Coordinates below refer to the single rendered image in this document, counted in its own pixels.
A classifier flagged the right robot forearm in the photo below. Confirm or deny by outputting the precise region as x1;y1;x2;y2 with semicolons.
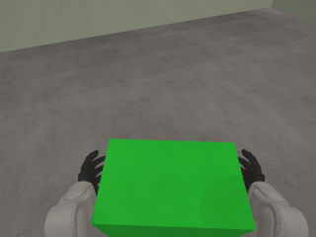
247;181;309;237

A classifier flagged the left robot forearm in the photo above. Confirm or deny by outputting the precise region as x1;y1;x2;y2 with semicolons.
43;181;97;237

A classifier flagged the carton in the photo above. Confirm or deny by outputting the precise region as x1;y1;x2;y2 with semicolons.
91;138;257;237

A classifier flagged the robot right hand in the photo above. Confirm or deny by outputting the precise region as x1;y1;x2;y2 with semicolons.
237;149;265;192

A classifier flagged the robot left hand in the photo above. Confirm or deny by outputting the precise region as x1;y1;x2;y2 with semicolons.
78;150;106;197

